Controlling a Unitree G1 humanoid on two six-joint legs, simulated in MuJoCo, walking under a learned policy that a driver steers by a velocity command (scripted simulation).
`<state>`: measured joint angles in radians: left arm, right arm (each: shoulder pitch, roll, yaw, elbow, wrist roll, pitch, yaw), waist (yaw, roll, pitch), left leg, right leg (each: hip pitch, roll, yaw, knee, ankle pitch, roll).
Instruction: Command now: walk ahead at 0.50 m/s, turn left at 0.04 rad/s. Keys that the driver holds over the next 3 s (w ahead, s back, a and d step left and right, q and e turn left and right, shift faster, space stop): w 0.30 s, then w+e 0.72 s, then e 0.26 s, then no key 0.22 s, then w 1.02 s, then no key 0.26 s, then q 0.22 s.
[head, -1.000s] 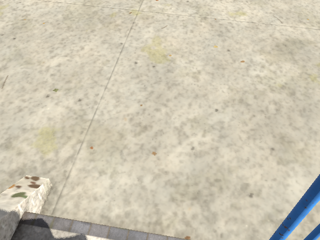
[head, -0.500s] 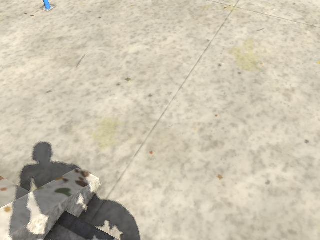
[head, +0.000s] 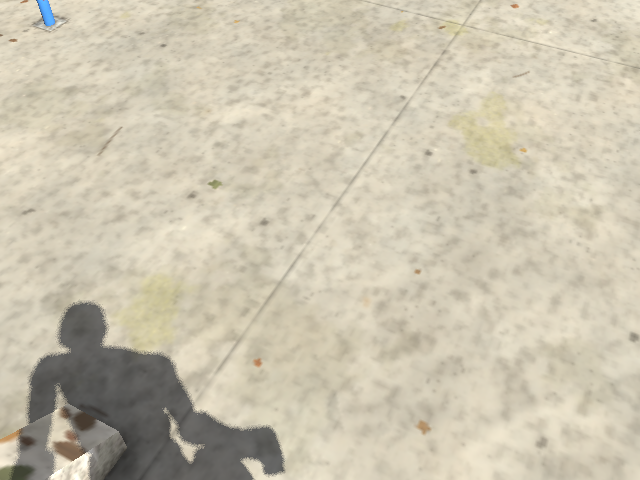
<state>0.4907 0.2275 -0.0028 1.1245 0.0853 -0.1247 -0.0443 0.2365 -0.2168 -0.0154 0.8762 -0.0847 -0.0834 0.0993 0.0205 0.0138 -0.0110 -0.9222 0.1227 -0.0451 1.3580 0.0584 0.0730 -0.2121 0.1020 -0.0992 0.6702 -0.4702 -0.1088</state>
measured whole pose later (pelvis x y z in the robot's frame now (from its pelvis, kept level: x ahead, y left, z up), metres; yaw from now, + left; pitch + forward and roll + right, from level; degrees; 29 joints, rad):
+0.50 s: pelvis +0.33 +0.02 -0.17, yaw -4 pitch +3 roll +2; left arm 0.26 0.17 0.05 0.92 -0.04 -0.06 0.04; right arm 0.24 -0.19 -0.02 1.00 -0.01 -0.06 0.00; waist 0.05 -0.03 -0.02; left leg -0.34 -0.05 0.06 0.51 -0.23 0.05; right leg -0.76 -0.07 0.13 1.39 -0.35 0.03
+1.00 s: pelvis +0.59 -0.13 -0.15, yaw -20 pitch +5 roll +2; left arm 0.30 0.21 0.08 0.81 -0.03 -0.05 0.00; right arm 0.05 -0.25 -0.08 0.85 -0.01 -0.10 -0.02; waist 0.03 0.00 0.00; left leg -0.67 0.06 -0.05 0.90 -0.21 -0.01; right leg -0.29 0.08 0.09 0.40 -0.19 -0.09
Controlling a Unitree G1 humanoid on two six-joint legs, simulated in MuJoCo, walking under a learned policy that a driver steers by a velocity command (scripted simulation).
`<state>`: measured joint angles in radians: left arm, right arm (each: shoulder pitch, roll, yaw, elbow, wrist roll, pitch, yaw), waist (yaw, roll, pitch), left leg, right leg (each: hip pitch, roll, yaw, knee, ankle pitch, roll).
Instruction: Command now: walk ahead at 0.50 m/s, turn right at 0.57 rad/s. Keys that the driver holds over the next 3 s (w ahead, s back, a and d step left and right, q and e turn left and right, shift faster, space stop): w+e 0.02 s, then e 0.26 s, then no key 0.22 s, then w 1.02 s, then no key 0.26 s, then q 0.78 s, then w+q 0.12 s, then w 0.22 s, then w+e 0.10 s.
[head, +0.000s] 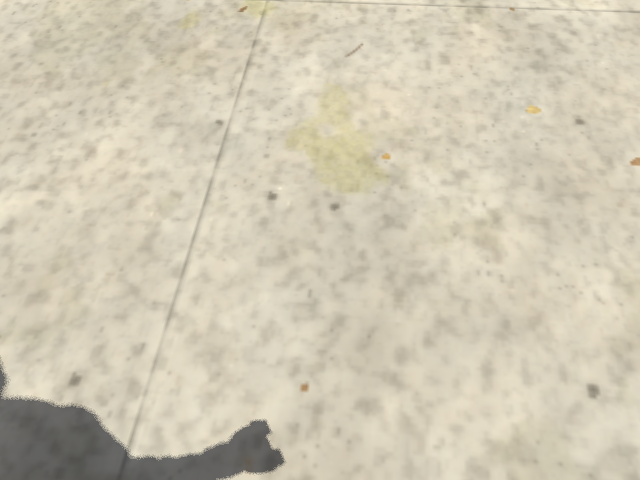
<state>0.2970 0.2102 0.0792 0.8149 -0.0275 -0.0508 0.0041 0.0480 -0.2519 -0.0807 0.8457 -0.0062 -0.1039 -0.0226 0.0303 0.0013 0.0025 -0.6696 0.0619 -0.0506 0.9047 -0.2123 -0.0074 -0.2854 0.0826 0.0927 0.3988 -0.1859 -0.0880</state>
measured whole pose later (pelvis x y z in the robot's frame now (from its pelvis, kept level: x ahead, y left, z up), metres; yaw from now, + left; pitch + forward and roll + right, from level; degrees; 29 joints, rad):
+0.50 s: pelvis +0.17 +0.02 -0.01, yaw -15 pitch +3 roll +0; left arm 0.12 0.27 0.08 0.67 -0.02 0.01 0.03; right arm 0.12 -0.23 -0.06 0.83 -0.01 -0.02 -0.01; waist -0.03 -0.02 0.05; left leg -0.37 0.01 0.05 0.40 -0.09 0.03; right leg -0.52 -0.03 0.07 0.83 -0.34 0.05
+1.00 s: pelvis +0.30 +0.00 -0.01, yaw -16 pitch +3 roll -1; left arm 0.37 0.27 0.09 0.84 -0.02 -0.06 0.01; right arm 0.07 -0.27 -0.06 0.84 0.02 -0.08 0.03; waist 0.06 0.00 -0.03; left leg -0.39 0.01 0.04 0.51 -0.17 0.05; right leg -0.14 -0.03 0.04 0.47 -0.38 0.02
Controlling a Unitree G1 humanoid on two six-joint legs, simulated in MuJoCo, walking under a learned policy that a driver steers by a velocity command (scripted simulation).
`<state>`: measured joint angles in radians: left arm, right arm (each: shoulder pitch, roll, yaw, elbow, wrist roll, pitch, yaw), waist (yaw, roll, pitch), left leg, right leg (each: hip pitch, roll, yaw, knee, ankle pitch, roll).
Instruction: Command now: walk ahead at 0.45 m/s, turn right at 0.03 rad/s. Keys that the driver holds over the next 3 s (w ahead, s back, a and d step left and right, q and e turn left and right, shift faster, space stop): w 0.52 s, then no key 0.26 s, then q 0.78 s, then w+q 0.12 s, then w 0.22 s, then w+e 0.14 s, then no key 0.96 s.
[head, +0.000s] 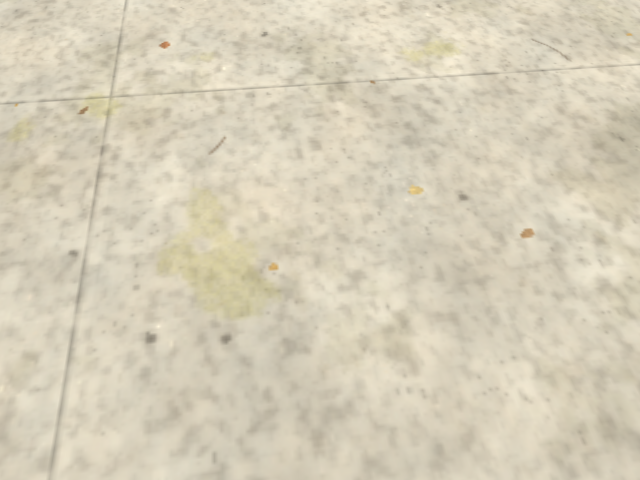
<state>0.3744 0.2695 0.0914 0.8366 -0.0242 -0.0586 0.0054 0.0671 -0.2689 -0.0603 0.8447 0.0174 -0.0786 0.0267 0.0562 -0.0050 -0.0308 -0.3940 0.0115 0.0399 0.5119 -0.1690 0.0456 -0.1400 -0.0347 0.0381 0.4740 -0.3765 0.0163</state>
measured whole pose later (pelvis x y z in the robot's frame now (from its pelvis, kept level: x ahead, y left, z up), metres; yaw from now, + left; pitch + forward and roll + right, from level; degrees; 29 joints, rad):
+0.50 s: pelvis +0.24 +0.00 -0.01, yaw +1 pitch +3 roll +1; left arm -0.03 0.22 0.04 0.68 -0.02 -0.09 -0.05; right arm 0.42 -0.26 -0.05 0.97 0.02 -0.05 -0.01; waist -0.10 -0.02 0.03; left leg 0.10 -0.02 0.02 0.28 -0.43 0.02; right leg -0.55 -0.01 -0.03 0.49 -0.02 -0.07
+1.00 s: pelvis +0.42 +0.00 +0.00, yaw +4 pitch +2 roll -2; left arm 0.15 0.27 0.06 0.89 0.00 -0.03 0.03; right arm 0.13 -0.26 -0.06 0.81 0.00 -0.01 0.00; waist 0.00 0.01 0.01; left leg -0.40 0.03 -0.01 0.55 -0.16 0.03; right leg -0.22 0.01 -0.12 0.51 -0.31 -0.02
